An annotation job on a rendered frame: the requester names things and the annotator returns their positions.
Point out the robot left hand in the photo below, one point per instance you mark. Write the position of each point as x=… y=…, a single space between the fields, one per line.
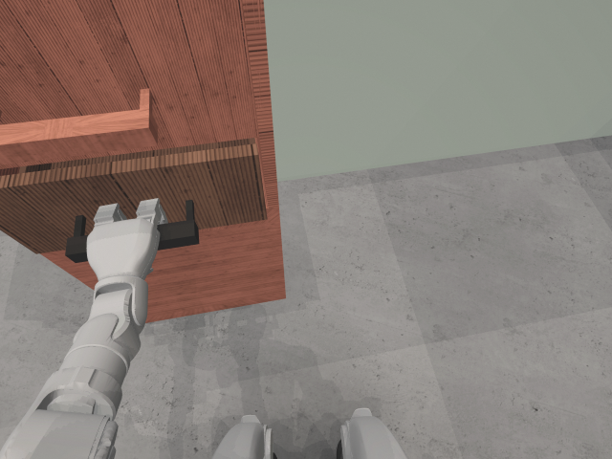
x=119 y=246

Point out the robot left upper arm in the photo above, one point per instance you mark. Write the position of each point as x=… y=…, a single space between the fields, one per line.
x=49 y=434

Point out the right robot shin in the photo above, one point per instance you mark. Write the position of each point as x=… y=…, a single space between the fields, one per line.
x=361 y=412

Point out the robot left forearm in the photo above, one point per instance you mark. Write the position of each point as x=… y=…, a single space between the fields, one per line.
x=90 y=378

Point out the left robot shin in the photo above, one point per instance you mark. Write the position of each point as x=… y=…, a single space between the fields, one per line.
x=250 y=419

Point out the handle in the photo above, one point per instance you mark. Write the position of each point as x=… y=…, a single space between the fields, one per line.
x=172 y=235
x=49 y=139

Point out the drawer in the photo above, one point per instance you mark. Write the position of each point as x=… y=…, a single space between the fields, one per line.
x=39 y=205

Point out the robot shin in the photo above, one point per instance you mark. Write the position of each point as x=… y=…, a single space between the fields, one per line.
x=361 y=412
x=250 y=419

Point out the cabinet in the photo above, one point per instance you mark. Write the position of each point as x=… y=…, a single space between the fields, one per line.
x=201 y=67

